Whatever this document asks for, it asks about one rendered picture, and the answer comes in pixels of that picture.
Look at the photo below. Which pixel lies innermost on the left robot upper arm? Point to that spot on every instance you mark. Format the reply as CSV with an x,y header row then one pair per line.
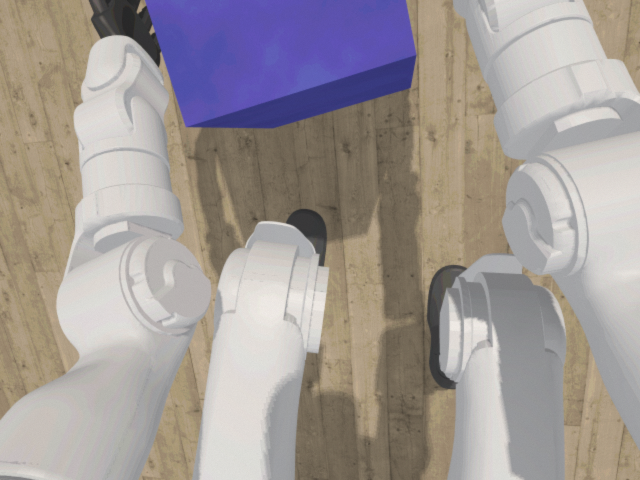
x,y
131,314

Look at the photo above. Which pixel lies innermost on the left robot forearm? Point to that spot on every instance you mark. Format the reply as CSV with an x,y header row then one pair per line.
x,y
123,155

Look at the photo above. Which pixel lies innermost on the robot left thigh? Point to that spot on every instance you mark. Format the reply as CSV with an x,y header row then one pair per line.
x,y
249,419

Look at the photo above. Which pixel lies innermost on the carton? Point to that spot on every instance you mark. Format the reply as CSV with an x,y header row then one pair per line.
x,y
268,63

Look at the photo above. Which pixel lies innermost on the right robot forearm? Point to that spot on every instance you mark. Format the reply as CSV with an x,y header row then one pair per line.
x,y
548,74

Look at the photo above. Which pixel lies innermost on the right robot upper arm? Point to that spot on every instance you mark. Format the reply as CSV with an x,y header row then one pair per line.
x,y
574,213

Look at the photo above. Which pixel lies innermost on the left robot hand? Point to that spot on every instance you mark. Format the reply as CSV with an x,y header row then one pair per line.
x,y
119,17

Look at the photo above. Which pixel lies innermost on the robot left foot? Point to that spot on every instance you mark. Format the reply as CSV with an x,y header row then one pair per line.
x,y
313,227

